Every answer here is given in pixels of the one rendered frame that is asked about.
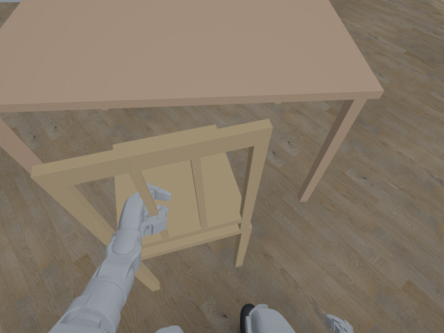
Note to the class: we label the right robot hand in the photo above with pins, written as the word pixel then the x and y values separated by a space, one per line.
pixel 338 325

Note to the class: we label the right robot thigh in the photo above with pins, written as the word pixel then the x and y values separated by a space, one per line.
pixel 267 321

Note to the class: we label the table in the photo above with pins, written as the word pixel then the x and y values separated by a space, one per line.
pixel 103 54

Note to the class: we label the left robot hand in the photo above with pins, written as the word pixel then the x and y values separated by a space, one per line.
pixel 134 213

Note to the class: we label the right robot shin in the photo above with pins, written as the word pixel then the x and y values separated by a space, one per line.
pixel 261 306

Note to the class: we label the left robot forearm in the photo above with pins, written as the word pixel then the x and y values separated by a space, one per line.
pixel 101 302

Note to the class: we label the chair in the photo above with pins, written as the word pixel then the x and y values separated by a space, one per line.
pixel 192 165

